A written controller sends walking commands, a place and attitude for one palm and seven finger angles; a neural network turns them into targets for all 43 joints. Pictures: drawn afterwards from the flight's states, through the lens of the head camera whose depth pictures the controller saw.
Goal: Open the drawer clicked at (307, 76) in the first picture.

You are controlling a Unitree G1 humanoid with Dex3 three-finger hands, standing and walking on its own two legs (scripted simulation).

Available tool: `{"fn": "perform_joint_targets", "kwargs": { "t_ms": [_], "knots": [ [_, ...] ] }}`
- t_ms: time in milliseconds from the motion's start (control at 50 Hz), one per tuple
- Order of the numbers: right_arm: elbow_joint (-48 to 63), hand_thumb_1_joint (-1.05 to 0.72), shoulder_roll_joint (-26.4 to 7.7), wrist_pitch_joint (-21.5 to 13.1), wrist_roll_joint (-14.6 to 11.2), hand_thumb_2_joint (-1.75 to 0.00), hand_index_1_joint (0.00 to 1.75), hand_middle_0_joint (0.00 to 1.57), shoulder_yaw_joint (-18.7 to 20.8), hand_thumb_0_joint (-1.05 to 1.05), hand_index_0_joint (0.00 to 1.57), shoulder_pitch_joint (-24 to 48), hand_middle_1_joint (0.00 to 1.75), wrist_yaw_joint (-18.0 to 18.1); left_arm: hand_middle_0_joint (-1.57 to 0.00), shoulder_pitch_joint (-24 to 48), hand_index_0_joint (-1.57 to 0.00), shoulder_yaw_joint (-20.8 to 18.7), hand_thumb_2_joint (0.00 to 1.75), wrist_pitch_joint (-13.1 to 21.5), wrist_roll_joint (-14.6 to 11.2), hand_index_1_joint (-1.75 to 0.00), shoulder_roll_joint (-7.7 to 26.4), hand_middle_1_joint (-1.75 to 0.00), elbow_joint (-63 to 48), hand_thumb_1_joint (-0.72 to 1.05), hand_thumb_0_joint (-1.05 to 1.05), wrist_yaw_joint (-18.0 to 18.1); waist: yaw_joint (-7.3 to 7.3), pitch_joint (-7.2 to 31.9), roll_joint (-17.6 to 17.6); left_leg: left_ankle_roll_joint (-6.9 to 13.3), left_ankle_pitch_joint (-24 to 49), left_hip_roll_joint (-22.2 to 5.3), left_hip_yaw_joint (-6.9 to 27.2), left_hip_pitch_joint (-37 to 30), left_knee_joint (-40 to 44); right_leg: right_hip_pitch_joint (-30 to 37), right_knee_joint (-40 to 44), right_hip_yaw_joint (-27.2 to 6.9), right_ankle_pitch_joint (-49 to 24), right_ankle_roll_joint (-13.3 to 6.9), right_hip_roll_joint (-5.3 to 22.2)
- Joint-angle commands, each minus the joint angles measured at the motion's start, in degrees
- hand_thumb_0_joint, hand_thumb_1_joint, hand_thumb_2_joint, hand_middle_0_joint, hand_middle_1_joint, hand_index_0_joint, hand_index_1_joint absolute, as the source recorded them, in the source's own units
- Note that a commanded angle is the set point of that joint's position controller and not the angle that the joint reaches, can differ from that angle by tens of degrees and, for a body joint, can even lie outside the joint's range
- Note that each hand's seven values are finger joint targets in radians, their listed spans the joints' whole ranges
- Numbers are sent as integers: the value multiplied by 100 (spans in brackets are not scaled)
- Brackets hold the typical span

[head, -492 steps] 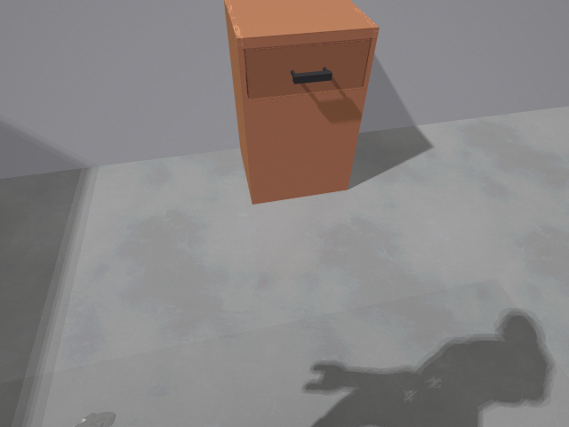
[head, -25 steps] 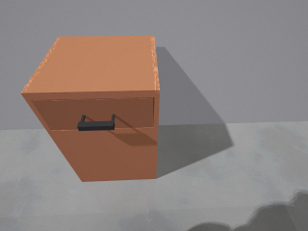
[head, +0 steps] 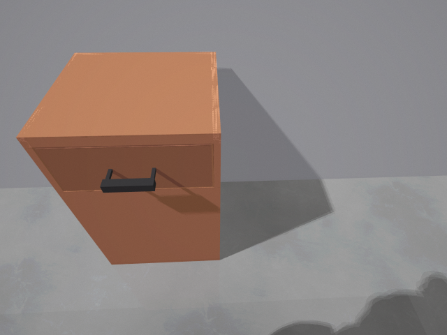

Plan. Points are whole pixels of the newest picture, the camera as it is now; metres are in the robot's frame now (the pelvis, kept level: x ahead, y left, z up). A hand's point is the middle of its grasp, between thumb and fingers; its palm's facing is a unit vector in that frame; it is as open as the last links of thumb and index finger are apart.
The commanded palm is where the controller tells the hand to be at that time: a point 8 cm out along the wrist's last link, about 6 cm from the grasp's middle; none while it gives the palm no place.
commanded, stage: come to a stop and stand still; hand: left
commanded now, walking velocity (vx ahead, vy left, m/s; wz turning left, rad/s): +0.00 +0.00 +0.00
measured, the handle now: (130, 178) +0.52 +0.29 -0.11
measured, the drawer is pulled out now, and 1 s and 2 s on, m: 0.00 0.00 0.00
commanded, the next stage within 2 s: look again from close up in 0.20 s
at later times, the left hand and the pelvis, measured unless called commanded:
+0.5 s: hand out of the picture -0.02 +0.14 -0.17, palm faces +0.03 -0.99 -0.17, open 7.4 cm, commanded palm none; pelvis +0.00 -0.02 +0.00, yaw +0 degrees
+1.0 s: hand out of the picture -0.01 +0.12 -0.17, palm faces +0.05 -0.98 -0.17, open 7.4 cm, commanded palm none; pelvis +0.01 -0.04 +0.00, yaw +0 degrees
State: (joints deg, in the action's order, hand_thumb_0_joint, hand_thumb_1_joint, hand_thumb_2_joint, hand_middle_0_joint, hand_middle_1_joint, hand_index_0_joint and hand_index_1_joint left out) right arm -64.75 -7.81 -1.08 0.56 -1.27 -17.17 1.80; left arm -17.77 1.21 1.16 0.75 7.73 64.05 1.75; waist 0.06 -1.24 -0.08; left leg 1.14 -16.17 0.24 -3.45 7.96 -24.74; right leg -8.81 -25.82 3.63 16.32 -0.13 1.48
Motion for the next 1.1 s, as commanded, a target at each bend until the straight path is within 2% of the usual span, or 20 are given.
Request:
{"fn": "perform_joint_targets", "kwargs": {
  "t_ms": [0,360,420,460,520,660,780,880,940,980,1020,1040,1060,1080],
  "knots": [
    [84,-90,-515,-97,5,-90,30,20,66,0,20,-397,30,24,-20,-409,-20,-109,90,67,-18,-30,519,-30,-99,90,0,56,-15,-222,-15,125,1392,-611,504,146,429,-73,373,-483,-1384,-205,492],
    [-3,-90,-414,-66,9,-90,30,20,57,0,20,-462,30,40,-20,-520,-20,-121,90,74,-16,-30,413,-30,-35,90,0,64,-32,-358,-43,78,1161,-630,445,152,491,-126,510,-541,-1268,-240,455],
    [-4,-90,-413,-77,11,-90,30,20,62,0,20,-471,30,42,-20,-544,-20,-125,90,85,-20,-30,427,-30,-43,90,0,60,-38,-241,-44,73,1244,-632,423,94,451,-59,494,-547,-1419,-249,471],
    [-8,-90,-395,-59,13,-90,30,20,65,0,20,-475,30,39,-20,-536,-20,-120,90,82,-18,-30,415,-30,-47,90,0,62,-32,-345,-48,61,1156,-619,419,146,458,-126,520,-570,-1362,-255,461],
    [-20,-90,-381,-72,13,-90,30,20,63,0,20,-504,30,48,-20,-535,-20,-140,90,93,-21,-30,436,-30,-42,90,0,61,-29,-204,-2,54,1274,-639,397,78,438,-26,498,-569,-1526,-270,464],
    [-23,-90,-350,-53,12,-90,30,20,56,0,20,-527,30,51,-20,-572,-20,-132,90,88,-20,-30,403,-30,-39,90,0,67,-32,-352,-15,36,1217,-632,385,129,435,-91,528,-588,-1541,-279,449],
    [-33,-90,-336,-44,16,-90,30,20,56,0,20,-550,30,56,-20,-576,-20,-141,90,87,-24,-30,405,-30,-39,90,0,66,-28,-367,-1,19,1142,-633,374,135,445,-103,553,-608,-1458,-292,433],
    [-31,-90,-327,-55,13,-90,30,20,56,0,20,-561,30,64,-20,-624,-20,-151,90,99,-23,-30,392,-30,-43,90,0,67,-37,-262,-3,17,1282,-644,353,78,408,-24,544,-616,-1687,-295,442],
    [58,-90,-372,19,9,-90,30,20,89,0,20,-529,30,49,-20,-587,-20,-247,90,84,-15,-30,582,-30,-120,90,0,95,-81,-314,-43,-36,1017,-512,279,481,170,176,422,-686,-1813,-361,673],
    [183,-90,-414,88,14,-90,30,20,127,0,20,-405,30,28,-20,-681,-20,-349,90,58,-13,-30,762,-30,-163,90,0,112,-160,-254,-299,-90,609,-365,154,787,-173,279,483,-944,-1675,-484,1009],
    [327,-90,-407,156,14,-90,30,20,184,0,20,-266,30,10,-20,-743,-20,-461,90,32,11,-30,938,-30,-207,90,0,125,-234,-297,-661,-131,-220,-230,30,1231,-848,354,770,-1418,-1680,-759,1571],
    [418,-90,-412,193,17,-90,30,20,211,0,20,-192,30,1,-20,-780,-20,-514,90,9,37,-30,982,-30,-232,90,0,146,-274,-387,-779,-129,-754,-250,53,1574,-1313,394,887,-1629,-1703,-980,1865],
    [511,-90,-429,204,21,-90,30,20,249,0,20,0,30,-21,-20,-840,-20,-551,90,-3,66,-30,994,-30,-257,90,0,157,-382,-520,-876,-113,-1085,-291,157,1885,-1866,296,977,-1826,-1777,-1194,2092],
    [600,-90,-450,207,16,-90,30,20,273,0,20,126,30,-49,-20,-824,-20,-579,90,0,83,-30,1000,-30,-295,90,0,159,-405,-578,-828,-98,-1215,-326,295,2112,-2345,265,999,-1830,-1857,-1341,2225]
  ]
}}
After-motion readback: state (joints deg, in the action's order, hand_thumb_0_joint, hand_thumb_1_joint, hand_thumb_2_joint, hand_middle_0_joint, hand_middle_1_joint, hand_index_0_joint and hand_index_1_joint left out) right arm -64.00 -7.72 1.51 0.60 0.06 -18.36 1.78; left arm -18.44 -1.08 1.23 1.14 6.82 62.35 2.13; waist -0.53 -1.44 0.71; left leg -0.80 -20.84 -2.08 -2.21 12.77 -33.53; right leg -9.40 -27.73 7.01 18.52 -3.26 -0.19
